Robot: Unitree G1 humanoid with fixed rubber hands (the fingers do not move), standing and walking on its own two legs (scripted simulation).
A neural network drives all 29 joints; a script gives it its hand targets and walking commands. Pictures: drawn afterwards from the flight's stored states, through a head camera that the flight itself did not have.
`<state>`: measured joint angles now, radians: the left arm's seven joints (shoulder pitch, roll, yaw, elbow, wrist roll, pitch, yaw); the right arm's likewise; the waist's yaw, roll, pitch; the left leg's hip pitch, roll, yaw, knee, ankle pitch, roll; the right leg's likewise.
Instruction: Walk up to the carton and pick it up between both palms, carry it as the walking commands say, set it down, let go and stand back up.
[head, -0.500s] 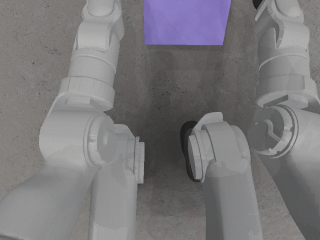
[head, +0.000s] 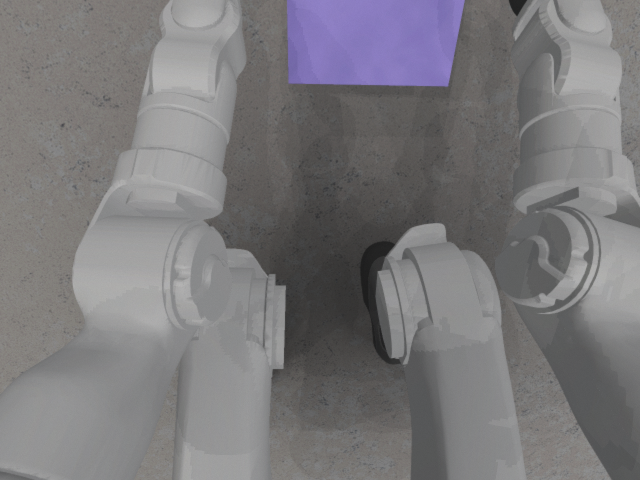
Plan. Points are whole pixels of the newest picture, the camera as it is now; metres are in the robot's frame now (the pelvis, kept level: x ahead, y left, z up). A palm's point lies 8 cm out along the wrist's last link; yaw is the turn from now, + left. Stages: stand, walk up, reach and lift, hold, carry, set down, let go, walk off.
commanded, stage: set down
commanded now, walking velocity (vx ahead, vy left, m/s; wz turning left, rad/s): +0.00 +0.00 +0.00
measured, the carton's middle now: out of the picture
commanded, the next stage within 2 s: none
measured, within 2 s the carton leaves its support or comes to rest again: rests again in 0.72 s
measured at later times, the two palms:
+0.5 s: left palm out of the picture +0.56 +0.04 -0.19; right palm out of the picture +0.53 -0.23 -0.18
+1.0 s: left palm (179, 10) +0.53 +0.09 -0.21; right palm (535, 37) +0.48 -0.26 -0.22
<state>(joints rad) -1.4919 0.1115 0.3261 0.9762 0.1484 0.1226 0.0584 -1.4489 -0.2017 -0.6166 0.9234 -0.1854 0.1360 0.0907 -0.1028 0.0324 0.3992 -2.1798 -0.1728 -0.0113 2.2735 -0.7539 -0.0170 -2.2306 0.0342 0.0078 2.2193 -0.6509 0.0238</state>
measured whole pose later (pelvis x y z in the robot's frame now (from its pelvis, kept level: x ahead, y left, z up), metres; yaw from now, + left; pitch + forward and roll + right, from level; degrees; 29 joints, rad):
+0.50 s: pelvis +0.01 +0.00 -0.01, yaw +0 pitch +39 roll -1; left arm -1.48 0.12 0.32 0.99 0.18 0.09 0.04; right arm -1.44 -0.19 -0.63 0.96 -0.19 0.10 0.09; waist -0.11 0.01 0.37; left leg -2.20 -0.15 -0.01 2.30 -0.77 -0.02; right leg -2.25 0.03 -0.01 2.24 -0.67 0.01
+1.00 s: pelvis -0.02 -0.02 -0.03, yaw +2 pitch +31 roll -1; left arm -1.53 0.33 -0.01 1.12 -0.16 0.10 0.10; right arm -1.44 -0.38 -0.22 1.17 0.19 0.04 -0.04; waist -0.12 0.03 0.52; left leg -2.21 -0.09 0.01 2.34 -0.67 0.01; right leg -2.23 -0.03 -0.05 2.30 -0.60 -0.04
